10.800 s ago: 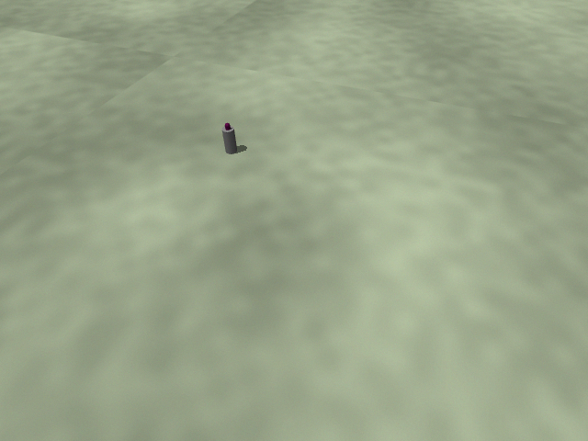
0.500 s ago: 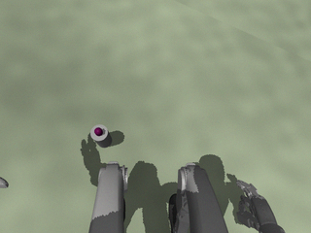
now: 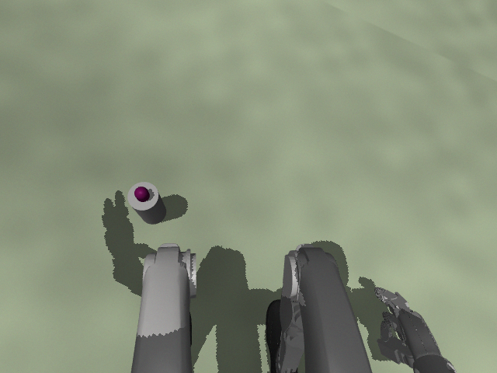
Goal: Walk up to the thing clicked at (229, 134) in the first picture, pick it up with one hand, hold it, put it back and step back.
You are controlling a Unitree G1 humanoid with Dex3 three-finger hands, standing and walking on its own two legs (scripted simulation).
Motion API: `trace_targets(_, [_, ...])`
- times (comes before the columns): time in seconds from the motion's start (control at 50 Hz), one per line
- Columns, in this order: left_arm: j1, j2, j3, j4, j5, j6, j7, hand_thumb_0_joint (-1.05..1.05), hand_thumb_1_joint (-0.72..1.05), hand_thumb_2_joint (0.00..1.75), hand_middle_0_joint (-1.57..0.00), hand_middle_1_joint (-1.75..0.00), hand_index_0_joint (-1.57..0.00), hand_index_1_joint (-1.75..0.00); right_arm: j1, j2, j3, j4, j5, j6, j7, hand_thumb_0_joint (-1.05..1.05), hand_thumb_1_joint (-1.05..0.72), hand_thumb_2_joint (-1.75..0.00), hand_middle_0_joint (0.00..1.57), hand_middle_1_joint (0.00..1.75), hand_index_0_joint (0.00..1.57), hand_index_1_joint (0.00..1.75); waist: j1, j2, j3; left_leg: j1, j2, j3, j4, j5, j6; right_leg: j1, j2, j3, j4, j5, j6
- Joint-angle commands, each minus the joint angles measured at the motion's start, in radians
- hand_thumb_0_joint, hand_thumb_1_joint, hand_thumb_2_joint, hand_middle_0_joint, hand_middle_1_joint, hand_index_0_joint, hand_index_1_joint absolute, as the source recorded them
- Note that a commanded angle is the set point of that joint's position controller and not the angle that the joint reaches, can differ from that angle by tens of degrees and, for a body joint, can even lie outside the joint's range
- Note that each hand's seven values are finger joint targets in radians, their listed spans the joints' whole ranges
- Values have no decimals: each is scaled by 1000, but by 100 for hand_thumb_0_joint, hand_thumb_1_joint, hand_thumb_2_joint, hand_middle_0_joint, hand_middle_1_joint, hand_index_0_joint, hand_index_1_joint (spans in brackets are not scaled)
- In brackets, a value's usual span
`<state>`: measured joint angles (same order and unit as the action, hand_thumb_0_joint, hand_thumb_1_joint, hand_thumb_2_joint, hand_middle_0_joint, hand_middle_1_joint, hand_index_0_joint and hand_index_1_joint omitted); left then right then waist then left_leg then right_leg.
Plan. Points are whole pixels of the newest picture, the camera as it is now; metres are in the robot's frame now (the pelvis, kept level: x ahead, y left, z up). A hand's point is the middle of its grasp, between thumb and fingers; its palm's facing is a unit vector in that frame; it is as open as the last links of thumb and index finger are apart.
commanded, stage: go down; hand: left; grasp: from the side
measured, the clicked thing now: (147, 202) +0.45 +0.23 -0.33
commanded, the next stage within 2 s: approach in 0.72 s
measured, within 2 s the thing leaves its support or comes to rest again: neither
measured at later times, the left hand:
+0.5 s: hand out of the picture +0.35 +0.42 -0.02, palm faces +0.22 -0.97 -0.12, open 17.5 cm
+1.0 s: hand out of the picture +0.36 +0.42 -0.05, palm faces +0.22 -0.97 -0.07, open 17.6 cm
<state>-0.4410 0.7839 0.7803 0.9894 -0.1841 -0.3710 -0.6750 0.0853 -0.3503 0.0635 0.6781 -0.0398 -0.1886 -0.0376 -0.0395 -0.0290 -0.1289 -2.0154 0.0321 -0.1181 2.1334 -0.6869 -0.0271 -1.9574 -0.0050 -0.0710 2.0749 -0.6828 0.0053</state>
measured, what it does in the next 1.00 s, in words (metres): lowers itself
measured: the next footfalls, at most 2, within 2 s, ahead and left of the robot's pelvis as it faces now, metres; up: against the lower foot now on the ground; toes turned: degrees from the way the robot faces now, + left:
none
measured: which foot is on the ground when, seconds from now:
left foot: down 0.00-1.00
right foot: down 0.00-1.00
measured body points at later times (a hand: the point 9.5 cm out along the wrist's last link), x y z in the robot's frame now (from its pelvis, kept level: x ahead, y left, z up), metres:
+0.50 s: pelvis +0.00 +0.00 -0.03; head +0.19 +0.06 +0.37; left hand +0.33 +0.47 -0.01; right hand +0.17 -0.27 -0.13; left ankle +0.08 +0.13 -0.39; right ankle +0.09 -0.12 -0.39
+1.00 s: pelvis -0.01 +0.00 -0.05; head +0.20 +0.07 +0.34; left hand +0.34 +0.47 -0.04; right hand +0.16 -0.27 -0.15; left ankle +0.08 +0.13 -0.39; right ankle +0.09 -0.12 -0.39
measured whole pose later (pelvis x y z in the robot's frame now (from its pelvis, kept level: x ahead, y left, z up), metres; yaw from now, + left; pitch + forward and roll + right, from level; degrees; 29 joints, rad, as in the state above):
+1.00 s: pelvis -0.01 +0.00 -0.05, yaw -1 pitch +31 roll -6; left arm -0.54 0.87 0.84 1.11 -0.25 -0.45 -0.74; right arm 0.08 -0.37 0.11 0.68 -0.06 -0.19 -0.01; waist -0.07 -0.05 -0.08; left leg -2.16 0.02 -0.13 2.31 -0.69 -0.02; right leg -2.10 0.00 -0.07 2.24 -0.68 0.02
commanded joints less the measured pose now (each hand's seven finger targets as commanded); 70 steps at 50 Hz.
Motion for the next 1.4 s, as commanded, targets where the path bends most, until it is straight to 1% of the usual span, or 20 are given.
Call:
trace_targets(0.0, [-154, 453, 91, -188, -28, -45, 2, 0, -54, 6, -5, -5, -4, -6, 109, -224, -78, -70, 9, -32, -21, 0, -91, -91, 20, 30, 20, 30, 51, 232, -600, 435, -5, 51, -301, 87, 47, 270, 25, -18, -206, 85, -47])
trace_targets(0.3, [-156, 430, 95, -148, -51, -36, -16, 0, -56, 6, -5, -5, -4, -6, 125, -228, -71, -61, 13, -32, -13, 0, -92, -91, 20, 30, 20, 30, 25, 202, -562, 377, -10, 57, -226, 131, 52, 224, 26, -25, -159, 116, -46])
trace_targets(0.38, [-170, 461, 111, -162, -50, -42, -20, 0, -55, 6, -5, -5, -4, -6, 128, -230, -68, -59, 10, -28, -11, 0, -92, -91, 20, 30, 20, 30, 41, 212, -567, 370, -9, 60, -221, 142, 51, 220, 27, -25, -144, 120, -47])
trace_targets(0.56, [-207, 497, 118, -186, -41, -46, -22, 0, -56, 6, -5, -5, -3, -6, 120, -245, -67, -61, 10, -23, -6, 0, -92, -91, 20, 30, 20, 30, 41, 271, -583, 404, -6, 38, -227, 109, 43, 157, 23, -33, -104, 103, -51])
trace_targets(0.64, [-214, 454, 102, -156, -49, -46, -27, 0, -55, 7, -5, -5, -3, -6, 123, -237, -66, -62, 12, -21, -3, 0, -92, -91, 20, 30, 20, 30, 13, 238, -530, 351, -9, 41, -208, 82, 50, 141, 23, -37, -109, 80, -48])
trace_targets(0.7, [-210, 486, 116, -154, -53, -52, -30, 0, -54, 7, -4, -5, -3, -6, 108, -241, -62, -68, 12, -20, -1, 0, -92, -91, 20, 30, 20, 30, 31, 241, -523, 336, -10, 49, -204, 67, 52, 140, 25, -34, -108, 66, -48])
trace_targets(0.8, [-211, 490, 133, -142, -61, -61, -40, 0, -56, 12, -7, -8, -3, -12, 116, -246, -59, -65, 9, -19, 1, 0, -93, -91, 20, 30, 20, 30, 25, 222, -558, 340, -12, 51, -171, 123, 51, 156, 24, -35, -89, 105, -46])
trace_targets(0.82, [-232, 493, 126, -141, -61, -64, -43, 0, -59, 4, -8, -6, -5, -8, 114, -244, -55, -64, 8, -21, 2, 0, -91, -91, 20, 30, 20, 30, 15, 226, -544, 324, -12, 51, -169, 108, 52, 149, 24, -37, -85, 91, -46])
trace_targets(0.84, [-218, 458, 121, -102, -68, -69, -48, 0, -61, 3, -8, -7, -5, -9, 114, -243, -53, -61, 5, -21, 3, 0, -91, -91, 20, 30, 20, 30, 4, 203, -531, 313, -12, 52, -153, 116, 54, 146, 25, -37, -85, 100, -44])
trace_targets(0.98, [-253, 362, 86, 46, -122, -197, -84, 0, -59, 4, -8, -7, -5, -10, 82, -246, -19, -49, -22, -41, 18, 0, -91, -91, 20, 30, 20, 30, -48, 101, -430, 181, -10, 50, -34, 99, 60, 120, 40, -51, -43, 88, -35])
trace_targets(1.02, [-259, 295, 35, 106, -136, -244, -94, 0, -57, 3, -8, -7, -5, -9, 68, -247, -2, -42, -34, -45, 25, 0, -91, -90, 20, 30, 20, 30, -71, 84, -402, 155, -9, 47, -8, 64, 59, 102, 45, -60, -32, 64, -33])
trace_targets(1.14, [-293, 417, 72, 133, -138, -381, -81, 0, -52, 4, -7, -6, -5, -8, 4, -288, 56, -57, -79, -37, 39, 0, -90, -90, 20, 30, 20, 30, -57, 181, -451, 207, 6, 31, 56, 118, 35, 119, 55, -88, 58, 108, -37])
trace_targets(1.18, [-305, 488, 109, 115, -125, -422, -64, 0, -51, 5, -7, -7, -5, -9, -20, -304, 78, -61, -99, -21, 43, 0, -91, -90, 20, 30, 20, 30, -46, 241, -469, 242, 11, 20, 65, 147, 25, 126, 56, -100, 91, 130, -39])
trace_targets(1.26, [-286, 448, 78, 115, -96, -477, -30, 0, -51, 5, -8, -8, -5, -10, -65, -323, 111, -63, -138, 15, 50, 0, -92, -91, 20, 30, 20, 30, -66, 358, -453, 325, 23, -9, 78, 197, 6, 84, 58, -126, 146, 170, -44])
trace_targets(1.28, [-332, 481, 85, 32, -86, -497, -16, 0, -53, 5, -8, -8, -5, -10, -66, -323, 113, -52, -150, 22, 51, 0, -92, -91, 20, 30, 20, 30, -64, 401, -456, 339, 27, -12, 80, 192, 2, 77, 60, -129, 154, 170, -45])
trace_targets(1.3, [-276, 425, 53, 90, -80, -499, -8, 0, -53, 5, -8, -9, -6, -11, -73, -328, 118, -59, -154, 31, 54, 0, -93, -91, 20, 30, 20, 30, -77, 397, -452, 358, 28, -20, 82, 203, 1, 69, 62, -137, 158, 172, -43])
trace_targets(1.32, [-322, 408, 36, 8, -75, -517, 1, 0, -53, 6, -8, -10, -5, -12, -77, -330, 117, -44, -165, 36, 55, 0, -92, -91, 20, 30, 20, 30, -88, 451, -448, 378, 31, -22, 87, 211, -4, 56, 60, -140, 168, 185, -45])
trace_targets(1.34, [-304, 409, 48, 17, -70, -524, 17, 0, -52, 5, -8, -10, -6, -12, -87, -338, 120, -61, -174, 38, 56, 0, -93, -91, 20, 30, 20, 30, -98, 451, -467, 399, 34, -29, 102, 250, -7, 68, 61, -148, 175, 216, -42])
trace_targets(1.36, [-309, 358, 3, 40, -65, -532, 24, 0, -54, 5, -8, -9, -5, -11, -100, -341, 125, -64, -179, 42, 59, 0, -94, -91, 20, 30, 20, 30, -119, 455, -441, 385, 34, -37, 107, 250, -9, 55, 60, -155, 187, 220, -44])
trace_targets(1.38, [-309, 257, -64, 93, -68, -536, 28, 0, -54, 6, -8, -10, -5, -11, -105, -336, 132, -59, -182, 47, 64, 0, -93, -91, 20, 30, 20, 30, -154, 429, -420, 380, 35, -47, 117, 250, -9, 48, 60, -166, 187, 226, -41])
